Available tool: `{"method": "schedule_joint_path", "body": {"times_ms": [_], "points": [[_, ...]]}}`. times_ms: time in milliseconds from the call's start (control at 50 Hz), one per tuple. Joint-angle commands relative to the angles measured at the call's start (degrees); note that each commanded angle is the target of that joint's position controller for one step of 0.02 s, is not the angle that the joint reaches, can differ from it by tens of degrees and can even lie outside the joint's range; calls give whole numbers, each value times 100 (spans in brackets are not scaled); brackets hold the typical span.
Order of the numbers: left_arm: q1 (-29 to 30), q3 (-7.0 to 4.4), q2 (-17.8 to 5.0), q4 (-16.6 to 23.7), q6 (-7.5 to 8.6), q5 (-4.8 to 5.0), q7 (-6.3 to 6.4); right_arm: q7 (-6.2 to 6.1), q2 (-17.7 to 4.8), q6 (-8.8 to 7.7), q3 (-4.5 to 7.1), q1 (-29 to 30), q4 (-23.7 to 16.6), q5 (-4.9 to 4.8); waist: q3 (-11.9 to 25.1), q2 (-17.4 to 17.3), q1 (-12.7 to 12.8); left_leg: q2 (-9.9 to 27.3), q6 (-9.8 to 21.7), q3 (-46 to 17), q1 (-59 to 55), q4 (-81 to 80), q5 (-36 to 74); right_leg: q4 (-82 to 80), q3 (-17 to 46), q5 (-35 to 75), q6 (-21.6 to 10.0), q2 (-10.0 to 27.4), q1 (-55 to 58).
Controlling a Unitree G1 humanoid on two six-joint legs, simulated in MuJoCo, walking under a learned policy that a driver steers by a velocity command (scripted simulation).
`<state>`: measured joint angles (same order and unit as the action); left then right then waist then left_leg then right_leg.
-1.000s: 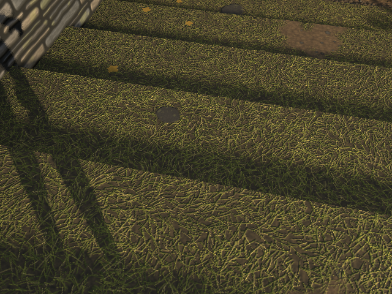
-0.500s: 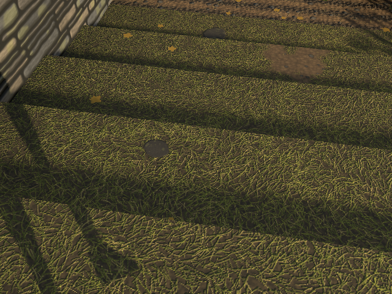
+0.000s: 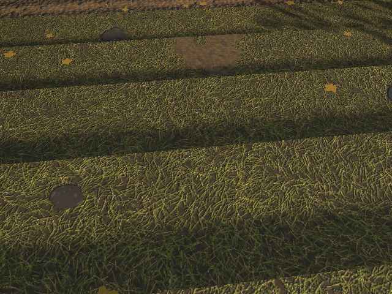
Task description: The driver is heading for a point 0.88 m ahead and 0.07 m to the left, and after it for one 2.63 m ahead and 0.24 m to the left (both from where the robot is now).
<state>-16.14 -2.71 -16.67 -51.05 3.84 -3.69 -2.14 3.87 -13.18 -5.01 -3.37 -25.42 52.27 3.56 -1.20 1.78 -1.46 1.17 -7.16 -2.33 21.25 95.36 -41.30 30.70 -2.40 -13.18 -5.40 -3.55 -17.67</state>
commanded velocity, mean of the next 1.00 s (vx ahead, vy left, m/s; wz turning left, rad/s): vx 0.06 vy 0.00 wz -0.15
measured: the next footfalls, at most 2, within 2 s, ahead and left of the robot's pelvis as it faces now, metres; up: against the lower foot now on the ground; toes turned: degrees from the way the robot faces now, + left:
left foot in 0.22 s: +0.33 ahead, +0.16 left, +0.00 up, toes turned -7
right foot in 0.48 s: +0.16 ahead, -0.05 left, +0.00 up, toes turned -8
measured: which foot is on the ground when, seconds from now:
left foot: up 0.00-0.20, down 0.22-1.00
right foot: down 0.00-0.24, up 0.26-0.46, down 0.48-1.00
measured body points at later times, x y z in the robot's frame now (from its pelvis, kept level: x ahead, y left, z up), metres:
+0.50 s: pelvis +0.17 +0.08 -0.01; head +0.20 +0.08 +0.44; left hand +0.30 +0.32 -0.14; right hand +0.27 -0.18 -0.13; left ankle +0.29 +0.16 -0.73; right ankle +0.12 -0.05 -0.74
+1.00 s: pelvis +0.22 +0.08 +0.00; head +0.24 +0.07 +0.45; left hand +0.35 +0.33 -0.12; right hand +0.35 -0.20 -0.10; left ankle +0.29 +0.16 -0.73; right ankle +0.12 -0.05 -0.73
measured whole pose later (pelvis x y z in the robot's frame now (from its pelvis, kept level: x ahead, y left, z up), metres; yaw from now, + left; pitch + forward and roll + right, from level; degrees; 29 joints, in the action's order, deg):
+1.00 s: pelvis +0.22 +0.08 +0.00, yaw -7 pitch -1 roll +0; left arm -11.9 -2.8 -15.7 -48.9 1.7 -0.6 -4.6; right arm 5.2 -16.2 -4.5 1.6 -4.2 48.9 -0.1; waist -3.1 0.0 0.3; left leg -1.9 2.4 1.8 17.6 27.1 -8.8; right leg 26.1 -0.7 -21.2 1.6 2.1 -4.2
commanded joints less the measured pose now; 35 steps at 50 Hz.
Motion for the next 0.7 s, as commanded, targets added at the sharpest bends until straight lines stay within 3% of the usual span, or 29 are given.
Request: {"method": "schedule_joint_path", "body": {"times_ms": [20, 40, 60, 80, 100, 140, 180, 200, 220, 240, 260, 280, 300, 320, 340, 360, 380, 400, 440, 480, 500, 520, 540, 580, 620, 660, 700], "points": [[569, 23, -451, 689, 271, 131, -64, -329, -948, -292, 316, 860, -979, 119, -380, -119, -306, 719, 561, -206, 1392, -3500, 1535, -1453, 1544, 5125, -1553, 1892, -528], [685, -75, -877, 817, 329, 48, -216, -313, -871, -188, 354, 410, -824, -44, -212, 379, -617, 429, 532, 209, 149, -3899, 2336, -1562, 1329, 5267, -1665, 1494, -1446], [720, -206, -1190, 875, 394, 0, -300, -206, -786, -88, 310, 223, -750, -217, -138, 193, -625, 349, 505, 447, -388, -4619, 2785, -1668, 1159, 5087, -1529, 1305, -1737], [545, -313, -1389, 874, 449, -27, -383, -124, -535, 12, 204, 339, -664, -295, -82, -18, -496, 310, 509, 412, -606, -5176, 3400, -1718, 1163, 4870, -1341, 1309, -1630], [307, -359, -1342, 822, 466, -11, -430, -88, -423, 78, 155, 494, -642, -281, -21, -38, -352, 255, 497, 272, -675, -5544, 4111, -1641, 1202, 4410, -1154, 1301, -1352], [345, -324, -1007, 779, 402, 53, -461, -117, -534, 49, 214, 806, -652, -221, 13, -3, -324, 204, 533, 10, -706, -6060, 5058, -1244, 1223, 3593, -852, 1218, -972], [558, -268, -795, 915, 295, 26, -443, -162, -933, -93, 388, 1056, -642, -80, 211, -54, -323, 160, 725, -81, -789, -6133, 5264, -671, 1170, 3118, -536, 998, -586], [574, -238, -719, 943, 288, 25, -434, -183, -1147, -174, 475, 1042, -614, -70, 320, -139, -358, 165, 913, 4, -1031, -6166, 5457, -321, 1134, 2956, -321, 835, -479], [483, -210, -626, 1008, 288, 88, -434, -231, -1488, -268, 584, 849, -570, -128, 572, -476, -407, 251, 1229, 40, -1660, -6322, 6592, 199, 967, 2858, 12, 477, -499], [85, -143, -352, 1142, 253, 190, -417, -298, -1970, -323, 690, 652, -693, -224, 1258, -1259, -281, 951, 2087, -745, -2707, -6776, 8718, 1020, 590, 1583, 479, -137, -706], [-1009, 15, 195, 951, 259, 100, -321, -238, -1922, -298, 652, 728, -918, -228, 2513, -2137, 48, 2475, 3441, -2490, -3838, -7151, 8757, 2663, 444, -2522, 785, -445, -1160], [-589, -119, -384, 924, 126, 73, -246, -249, -1528, -248, 600, 573, -862, -111, 1961, -1358, -218, 2190, 3056, -2688, -3206, -7437, 6854, 3503, 727, -3113, 819, -176, -1520], [-353, -161, -518, 890, 17, 36, -123, -256, -1383, -221, 569, 886, -858, -217, 1410, -1010, -98, 1853, 2543, -2148, -2399, -7647, 5618, 3702, 715, -2832, 904, 91, -1475], [-564, -121, -412, 719, -46, 19, -17, -199, -808, -167, 369, 1612, -992, -423, 1233, -913, 301, 1585, 2082, -1870, -1713, -7877, 4279, 3378, 742, -2672, 1138, 422, -1095], [-762, -60, -250, 592, -75, 0, -7, -156, -477, -146, 225, 2088, -1109, -549, 971, -899, 575, 1223, 1749, -1466, -927, -7980, 4109, 2932, 783, -2660, 1327, 639, -464], [-924, -10, -169, 496, -90, -2, -74, -106, -629, -158, 252, 2501, -1224, -522, 732, -830, 798, 991, 1571, -1061, -70, -7999, 4440, 2755, 554, -2394, 1524, 666, 288], [-1039, -4, -171, 411, -116, 35, -196, -56, -866, -180, 322, 2787, -1301, -459, 717, -622, 931, 801, 1451, -781, 242, -7913, 4530, 2217, 345, -2055, 1657, 664, 740], [-952, 9, -183, 375, -138, 136, -330, -28, -1065, -183, 392, 2871, -1263, -446, 684, -388, 925, 625, 1332, -588, 203, -7725, 4116, 1248, 155, -1447, 1701, 612, 899], [-703, -22, -337, 315, -115, 238, -488, 59, -1308, -19, 500, 2444, -1032, -480, 493, -422, 629, 546, 1128, -785, 95, -7545, 2381, 52, 16, -234, 1456, 449, 1010], [-396, -74, -633, 536, -38, 233, -433, 163, -1016, 83, 452, 2012, -842, -549, 315, -431, 407, 877, 1037, -1320, 78, -7730, 875, -342, 262, -497, 831, 675, 682], [34, -121, -850, 665, 1, 231, -415, 60, -1185, 38, 539, 1877, -978, -442, -114, -289, 71, 620, 992, -817, -212, -7728, 810, -510, 534, -1830, 227, 693, -414], [111, -121, -778, 665, 11, 266, -386, -65, -1139, -18, 541, 2051, -1050, -363, 43, -252, 66, 537, 979, -651, -711, -7629, 1084, -809, 725, -2163, -50, 766, -649], [368, -90, -619, 757, 27, 279, -339, -138, -941, -70, 478, 2167, -1106, -320, 212, -253, 14, 495, 1041, -597, -997, -7600, 1365, -909, 735, -1829, -49, 796, -559], [680, 20, -247, 878, 35, 254, -292, -176, -828, -109, 436, 2114, -1042, -412, 315, -230, -52, 393, 1134, -425, -1198, -7575, 2081, -948, 688, -1164, 177, 776, -184], [386, -14, -357, 793, 13, 284, -299, -63, -832, -85, 439, 2160, -1037, -449, 393, -245, 61, 306, 1166, -280, -1309, -7424, 3011, -914, 584, -636, 358, 730, 91], [99, -75, -507, 679, -27, 280, -313, 46, -870, -49, 477, 2121, -1000, -407, 351, -206, 117, 236, 1140, -147, -1430, -7264, 3735, -945, 506, -402, 423, 712, 114], [5, -88, -502, 629, -68, 294, -308, 99, -900, -38, 511, 2097, -944, -392, 320, -216, 133, 177, 1113, -57, -1524, -7125, 4222, -962, 462, -204, 432, 707, 106]]}}
Keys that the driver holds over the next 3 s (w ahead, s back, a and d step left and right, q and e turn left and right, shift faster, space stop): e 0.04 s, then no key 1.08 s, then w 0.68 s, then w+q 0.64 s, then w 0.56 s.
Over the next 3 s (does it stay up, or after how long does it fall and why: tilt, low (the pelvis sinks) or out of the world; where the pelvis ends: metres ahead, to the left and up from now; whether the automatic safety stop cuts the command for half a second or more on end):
stays up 1.12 0.04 -0.16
